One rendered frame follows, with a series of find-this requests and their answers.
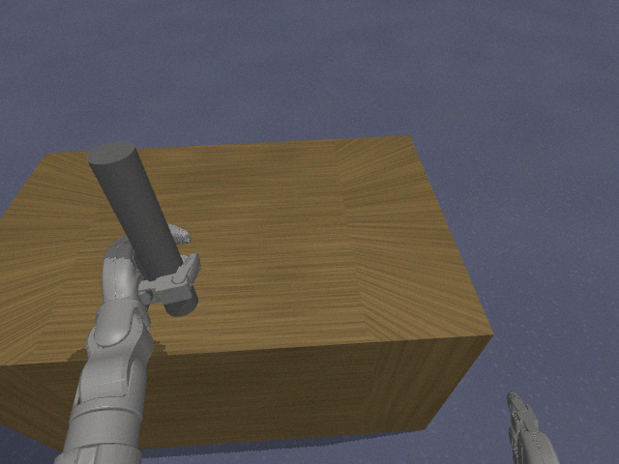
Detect left robot arm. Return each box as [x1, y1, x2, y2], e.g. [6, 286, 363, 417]
[53, 299, 154, 464]

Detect can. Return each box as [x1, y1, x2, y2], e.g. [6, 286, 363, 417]
[86, 140, 198, 317]

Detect right robot hand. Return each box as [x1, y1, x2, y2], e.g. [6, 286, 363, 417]
[507, 391, 560, 464]

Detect left robot hand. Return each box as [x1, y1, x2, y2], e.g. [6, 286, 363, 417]
[102, 224, 201, 311]

